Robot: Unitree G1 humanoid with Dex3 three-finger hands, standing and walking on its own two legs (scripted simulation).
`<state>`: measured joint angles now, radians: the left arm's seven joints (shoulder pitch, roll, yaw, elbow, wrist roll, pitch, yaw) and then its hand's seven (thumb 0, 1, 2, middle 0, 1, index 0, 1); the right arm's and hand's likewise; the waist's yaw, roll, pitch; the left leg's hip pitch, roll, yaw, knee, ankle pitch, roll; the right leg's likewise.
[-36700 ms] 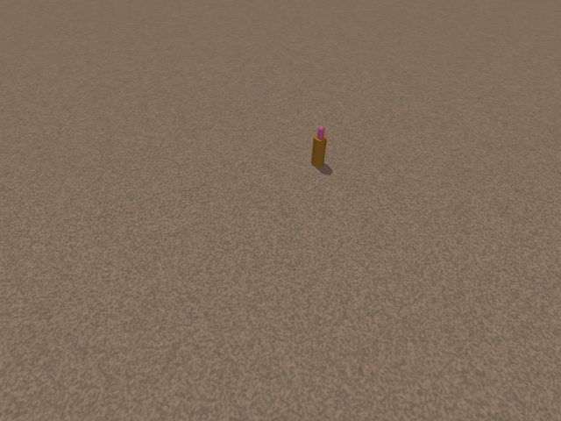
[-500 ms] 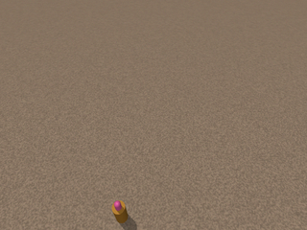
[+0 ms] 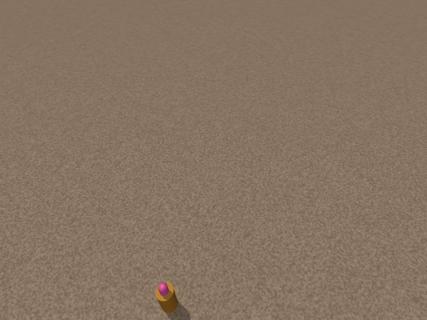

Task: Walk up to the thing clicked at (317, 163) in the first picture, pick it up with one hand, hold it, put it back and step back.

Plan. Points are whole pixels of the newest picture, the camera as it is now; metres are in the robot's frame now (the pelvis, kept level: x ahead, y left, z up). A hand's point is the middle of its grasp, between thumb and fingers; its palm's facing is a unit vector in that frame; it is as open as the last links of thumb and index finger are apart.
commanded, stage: stand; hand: left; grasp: from the side
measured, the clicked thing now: (166, 295) +0.37 +0.19 -0.66
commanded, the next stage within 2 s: step back in 0.56 s
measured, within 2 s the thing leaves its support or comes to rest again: neither
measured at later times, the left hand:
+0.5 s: hand out of the picture +0.07 +0.24 -0.16, palm faces +0.00 -0.94 -0.34, open 7.4 cm
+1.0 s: hand out of the picture +0.08 +0.31 -0.18, palm faces +0.00 -0.93 -0.37, open 7.4 cm
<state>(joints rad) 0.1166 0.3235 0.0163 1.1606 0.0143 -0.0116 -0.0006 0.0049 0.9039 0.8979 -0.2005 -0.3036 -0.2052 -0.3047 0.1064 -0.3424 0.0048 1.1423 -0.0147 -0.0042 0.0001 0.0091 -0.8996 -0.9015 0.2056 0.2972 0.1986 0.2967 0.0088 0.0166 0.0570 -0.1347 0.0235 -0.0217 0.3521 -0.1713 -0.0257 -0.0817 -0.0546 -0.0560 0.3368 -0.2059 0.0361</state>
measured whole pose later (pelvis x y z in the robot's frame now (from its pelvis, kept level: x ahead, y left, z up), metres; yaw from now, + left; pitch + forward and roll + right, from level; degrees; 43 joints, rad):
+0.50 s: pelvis +0.00 -0.01 +0.00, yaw +0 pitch -2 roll +0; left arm 0.12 0.33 0.02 1.15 0.01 -0.01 0.00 0.01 0.90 0.90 -0.20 -0.30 -0.21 -0.30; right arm 0.11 -0.35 0.00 1.14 -0.01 0.00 0.00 0.01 -0.90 -0.90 0.21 0.30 0.20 0.30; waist 0.00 0.01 0.05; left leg -0.13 0.03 -0.03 0.34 -0.17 -0.03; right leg -0.08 -0.05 -0.06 0.33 -0.21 0.03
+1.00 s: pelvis -0.06 +0.04 -0.02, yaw +1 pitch -1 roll -1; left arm 0.02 0.41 0.07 0.89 -0.01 0.05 0.03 0.00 0.91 0.90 -0.20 -0.30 -0.20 -0.30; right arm 0.16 -0.36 -0.05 0.90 -0.03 0.04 0.01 0.01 -0.90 -0.90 0.21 0.30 0.20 0.30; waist -0.03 -0.04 0.21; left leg -0.35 -0.02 -0.02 0.65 -0.28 0.04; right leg -0.47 0.09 0.15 1.16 -0.54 -0.02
